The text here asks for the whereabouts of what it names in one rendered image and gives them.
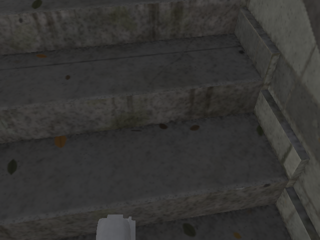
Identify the robot left thigh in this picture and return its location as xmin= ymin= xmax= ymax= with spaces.
xmin=96 ymin=214 xmax=136 ymax=240

